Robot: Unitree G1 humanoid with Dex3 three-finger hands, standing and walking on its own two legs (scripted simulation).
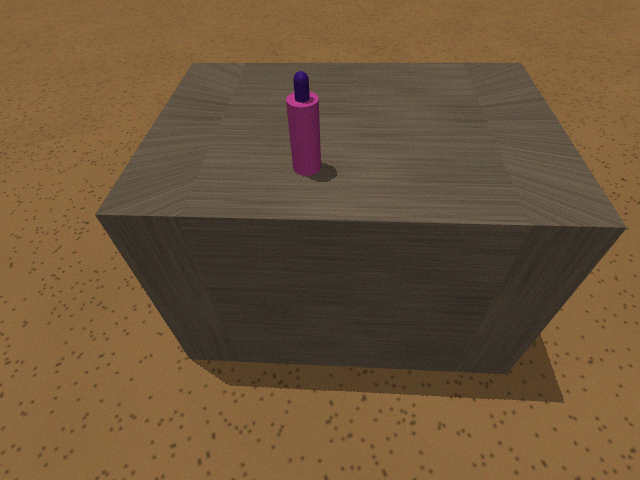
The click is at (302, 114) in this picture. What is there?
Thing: necked bottle
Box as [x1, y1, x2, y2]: [286, 71, 320, 175]
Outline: 299,71 294,75 294,91 287,96 286,104 293,169 299,174 309,175 317,172 320,168 318,97 316,94 308,90 307,75 304,72
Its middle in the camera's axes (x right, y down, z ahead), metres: -0.04 -0.24 +0.81
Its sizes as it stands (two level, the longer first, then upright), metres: 0.065 0.065 0.223
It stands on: a support 0.70 m high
